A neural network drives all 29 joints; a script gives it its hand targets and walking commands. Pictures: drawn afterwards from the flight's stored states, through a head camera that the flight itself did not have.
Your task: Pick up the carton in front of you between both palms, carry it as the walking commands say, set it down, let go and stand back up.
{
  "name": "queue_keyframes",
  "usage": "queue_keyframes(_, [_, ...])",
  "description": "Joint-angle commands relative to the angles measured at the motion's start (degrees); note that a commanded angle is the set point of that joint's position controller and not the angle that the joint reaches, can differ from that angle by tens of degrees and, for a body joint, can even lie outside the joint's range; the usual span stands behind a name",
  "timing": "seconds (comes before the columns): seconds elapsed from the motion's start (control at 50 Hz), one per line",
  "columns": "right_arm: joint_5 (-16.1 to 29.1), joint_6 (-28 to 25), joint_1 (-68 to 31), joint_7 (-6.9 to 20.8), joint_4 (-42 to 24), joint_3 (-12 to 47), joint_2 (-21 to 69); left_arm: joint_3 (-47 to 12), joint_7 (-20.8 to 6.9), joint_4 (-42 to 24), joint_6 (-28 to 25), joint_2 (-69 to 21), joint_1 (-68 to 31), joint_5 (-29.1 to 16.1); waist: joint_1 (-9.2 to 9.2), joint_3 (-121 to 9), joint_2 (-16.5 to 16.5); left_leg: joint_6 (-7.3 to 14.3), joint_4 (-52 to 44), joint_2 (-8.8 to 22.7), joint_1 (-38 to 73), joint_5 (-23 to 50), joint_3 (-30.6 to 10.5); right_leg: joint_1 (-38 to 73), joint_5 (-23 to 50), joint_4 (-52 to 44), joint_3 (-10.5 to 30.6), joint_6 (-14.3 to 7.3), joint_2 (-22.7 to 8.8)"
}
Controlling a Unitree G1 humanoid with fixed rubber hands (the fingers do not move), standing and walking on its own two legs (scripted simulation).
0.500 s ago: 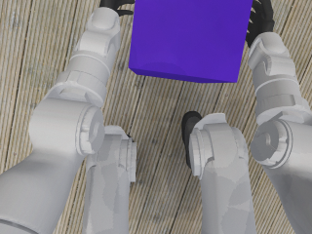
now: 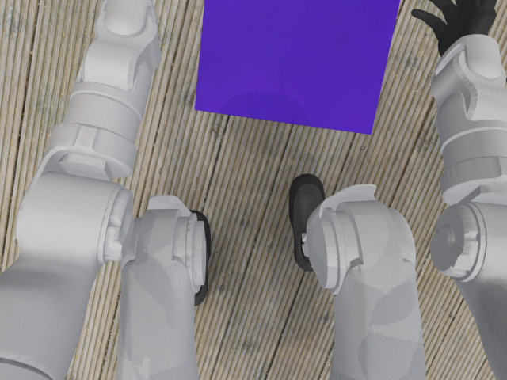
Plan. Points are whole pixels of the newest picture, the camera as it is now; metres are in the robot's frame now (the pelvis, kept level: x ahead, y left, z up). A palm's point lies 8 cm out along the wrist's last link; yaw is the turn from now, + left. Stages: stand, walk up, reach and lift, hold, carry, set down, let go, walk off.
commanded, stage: set down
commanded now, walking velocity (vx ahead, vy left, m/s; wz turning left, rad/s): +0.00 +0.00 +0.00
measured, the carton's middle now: (284, 53) +0.50 -0.08 -0.26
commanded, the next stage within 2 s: let go in 0.88 s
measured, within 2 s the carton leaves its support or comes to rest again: neither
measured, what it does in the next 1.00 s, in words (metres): rises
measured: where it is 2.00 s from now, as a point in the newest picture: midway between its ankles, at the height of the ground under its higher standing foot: (250, 256)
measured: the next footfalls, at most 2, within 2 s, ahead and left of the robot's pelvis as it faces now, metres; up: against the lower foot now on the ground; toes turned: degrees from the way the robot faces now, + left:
none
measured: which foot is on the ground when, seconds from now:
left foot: down 0.00-1.00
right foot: down 0.00-1.00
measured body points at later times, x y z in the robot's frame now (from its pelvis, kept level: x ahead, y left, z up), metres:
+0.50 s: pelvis +0.02 +0.00 +0.12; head +0.34 -0.02 +0.43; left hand +0.58 +0.10 +0.00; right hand +0.49 -0.29 +0.00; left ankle +0.09 +0.12 -0.35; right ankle +0.15 -0.13 -0.35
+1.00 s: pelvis +0.05 -0.01 +0.25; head +0.33 -0.04 +0.60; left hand +0.57 +0.10 +0.15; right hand +0.48 -0.29 +0.14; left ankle +0.09 +0.12 -0.35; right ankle +0.15 -0.13 -0.35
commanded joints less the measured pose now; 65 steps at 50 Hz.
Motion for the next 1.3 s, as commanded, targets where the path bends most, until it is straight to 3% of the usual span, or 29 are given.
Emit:
queue_keyframes(0.0, [-1.4, 1.9, -7.8, -0.8, -11.1, -1.7, -8.9, 2.8, 0.6, -9.9, 1.0, 3.9, -15.1, 1.5, -4.92, -85.0, 3.0, 1.0, -16.0, -0.7, 27.2, 9.1, 7.7, 59.2, 18.9, -10.3, -4.9, 1.4, 2.0])
queue_keyframes(0.08, [-3.6, 4.0, -6.6, -0.8, -10.7, -1.9, -4.9, 7.1, 0.0, -4.3, 2.4, 3.1, -11.4, 3.8, -2.89, -72.6, 0.2, 1.9, -20.0, -1.0, 20.5, 4.1, 7.6, 52.7, 12.2, -14.2, -5.1, 2.0, 2.2])
queue_keyframes(0.2, [-6.1, 4.0, -4.7, 0.1, -10.2, -2.4, -1.7, 10.2, -1.4, 0.6, 1.3, 1.8, -8.0, 6.1, -1.76, -69.3, -1.5, 2.2, -25.2, -1.1, 18.5, 5.3, 7.1, 50.2, 12.1, -18.7, -5.4, 2.8, 2.5])
queue_keyframes(0.36, [-8.2, 5.0, 0.4, 1.0, -14.5, -5.7, -2.8, 8.5, -1.6, -6.1, 1.9, 0.2, -7.1, 6.5, -4.05, -79.5, 3.0, 1.2, -32.1, -1.6, 30.3, 9.9, 6.7, 54.5, 16.9, -25.1, -6.5, 2.1, 3.3])
queue_keyframes(0.46, [-8.0, 6.4, 3.1, 2.1, -18.9, -6.4, -3.6, 8.0, -1.4, -11.7, 3.6, -0.3, -5.3, 6.9, -4.16, -84.9, 5.5, 0.6, -36.6, -1.8, 38.7, 14.6, 6.7, 58.9, 21.1, -29.5, -7.0, 1.7, 3.8])
queue_keyframes(0.72, [-9.5, 6.2, 8.7, 4.4, -18.9, -6.3, -0.2, 11.4, -3.6, -9.8, 2.9, -1.6, 3.2, 9.0, -2.59, -78.9, 1.9, 1.0, -51.7, -1.6, 43.8, 18.9, 5.6, 70.6, 25.5, -43.6, -5.4, 2.2, 4.0])
queue_keyframes(0.88, [-12.2, 4.8, 11.1, 5.1, -17.6, -7.4, 1.5, 12.6, -5.1, -8.1, 1.4, -2.6, 6.1, 10.5, -2.25, -74.7, 1.8, 0.8, -60.9, -0.9, 50.3, 20.7, 4.5, 76.1, 25.9, -52.6, -4.7, 1.8, 3.5])
queue_keyframes(0.98, [-14.8, 4.3, 19.5, 6.6, -19.2, -6.3, 1.6, 13.7, -3.8, -10.5, 1.2, -5.7, 15.3, 13.4, -1.30, -78.2, 1.9, 0.2, -66.2, -0.7, 58.5, 25.5, 4.2, 84.5, 29.6, -57.1, -4.6, 1.1, 3.6])
queue_keyframes(1.12, [-17.2, 3.9, 36.0, 9.6, -27.3, -1.6, 1.2, 12.8, -1.2, -22.2, 0.2, -9.5, 33.5, 15.1, -0.53, -72.6, -0.9, 0.0, -74.9, -0.7, 66.3, 27.1, 4.0, 100.7, 32.8, -64.7, -2.8, 0.0, 3.3])
queue_keyframes(1.2, [-15.7, 2.8, 44.0, 10.1, -29.7, 1.8, 2.1, 11.5, -2.1, -25.8, -1.7, -9.1, 41.2, 14.0, 0.03, -63.5, -2.5, 0.4, -79.3, -0.3, 67.5, 23.3, 4.1, 107.6, 31.6, -69.3, -0.9, 0.2, 2.4])
queue_keyframes(1.28, [-13.8, 1.3, 53.2, 9.9, -29.9, 4.7, 3.5, 10.3, -3.9, -24.5, -3.7, -8.6, 51.0, 13.1, 1.10, -57.0, -3.4, 1.1, -83.0, 0.2, 70.1, 22.2, 3.9, 114.0, 32.9, -72.9, 0.9, 0.6, 1.8])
